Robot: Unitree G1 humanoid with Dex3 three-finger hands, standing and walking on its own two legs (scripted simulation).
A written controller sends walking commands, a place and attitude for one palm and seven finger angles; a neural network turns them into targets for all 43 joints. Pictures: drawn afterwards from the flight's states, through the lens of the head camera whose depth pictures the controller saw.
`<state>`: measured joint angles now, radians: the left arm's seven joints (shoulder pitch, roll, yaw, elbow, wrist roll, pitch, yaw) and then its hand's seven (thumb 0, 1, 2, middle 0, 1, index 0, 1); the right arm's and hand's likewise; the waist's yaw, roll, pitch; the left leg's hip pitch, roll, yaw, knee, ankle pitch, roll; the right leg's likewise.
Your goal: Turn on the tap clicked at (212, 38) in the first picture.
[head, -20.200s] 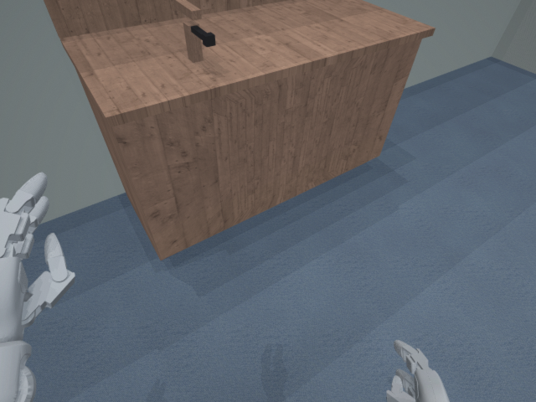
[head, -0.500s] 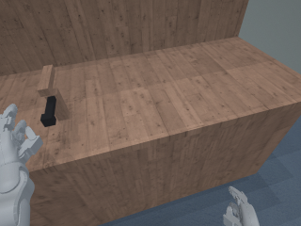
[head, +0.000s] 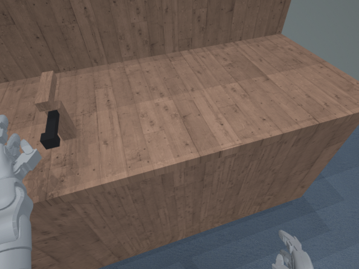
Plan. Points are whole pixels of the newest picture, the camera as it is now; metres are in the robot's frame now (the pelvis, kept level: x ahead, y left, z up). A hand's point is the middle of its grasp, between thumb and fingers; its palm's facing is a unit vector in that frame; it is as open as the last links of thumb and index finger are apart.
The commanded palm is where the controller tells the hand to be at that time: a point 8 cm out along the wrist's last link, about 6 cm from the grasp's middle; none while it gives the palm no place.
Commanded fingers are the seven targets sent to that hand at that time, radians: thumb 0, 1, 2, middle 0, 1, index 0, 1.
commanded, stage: reach beside the lever's end, fingers flat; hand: left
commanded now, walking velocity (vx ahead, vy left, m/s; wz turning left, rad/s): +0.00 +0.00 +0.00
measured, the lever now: (50, 140) +0.33 +0.33 +0.13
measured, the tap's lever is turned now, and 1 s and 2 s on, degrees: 0 0 19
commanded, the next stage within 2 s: push the lever round in 0.50 s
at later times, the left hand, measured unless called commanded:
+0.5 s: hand (36, 147) +0.32 +0.35 +0.12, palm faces +0.62 -0.78 -0.09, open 7.8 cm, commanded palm +0.26 +0.38 +0.12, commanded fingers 0.00 0.90 0.90 -0.15 -0.15 -0.15 -0.15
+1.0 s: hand (41, 147) +0.32 +0.34 +0.12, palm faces +0.60 -0.79 -0.08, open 7.8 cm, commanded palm +0.27 +0.37 +0.12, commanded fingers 0.00 0.90 0.90 -0.15 -0.15 -0.15 -0.15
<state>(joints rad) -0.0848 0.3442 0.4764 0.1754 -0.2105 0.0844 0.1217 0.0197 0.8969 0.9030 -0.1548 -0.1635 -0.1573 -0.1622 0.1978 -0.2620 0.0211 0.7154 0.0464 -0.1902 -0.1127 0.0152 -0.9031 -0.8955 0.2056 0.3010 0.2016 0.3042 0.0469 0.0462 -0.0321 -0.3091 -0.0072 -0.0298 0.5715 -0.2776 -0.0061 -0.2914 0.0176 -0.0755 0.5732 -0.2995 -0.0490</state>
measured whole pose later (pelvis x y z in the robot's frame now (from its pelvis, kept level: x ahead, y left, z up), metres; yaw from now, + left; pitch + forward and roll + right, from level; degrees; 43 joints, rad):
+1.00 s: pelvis +0.01 +0.01 +0.00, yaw +0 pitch +3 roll -1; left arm -0.13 0.34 0.49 0.26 -0.19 0.05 0.11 0.02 0.90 0.90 -0.15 -0.15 -0.15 -0.15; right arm 0.21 -0.25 0.01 0.69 0.04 -0.14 -0.10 0.01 -0.90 -0.90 0.21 0.30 0.20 0.30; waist 0.03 0.04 -0.05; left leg -0.35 -0.01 -0.02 0.60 -0.31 0.01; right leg -0.32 0.01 -0.07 0.58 -0.31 -0.03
